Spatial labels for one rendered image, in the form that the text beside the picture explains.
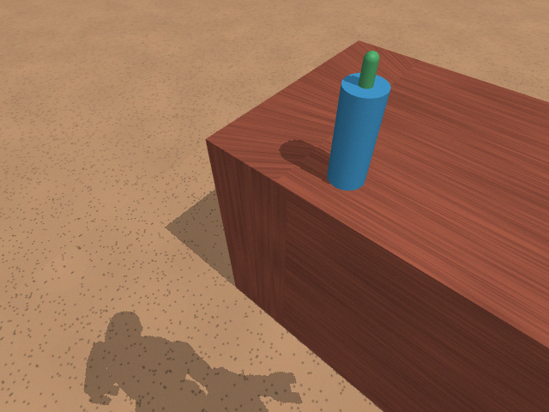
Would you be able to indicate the bottle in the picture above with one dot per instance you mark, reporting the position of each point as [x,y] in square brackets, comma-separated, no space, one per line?
[362,101]

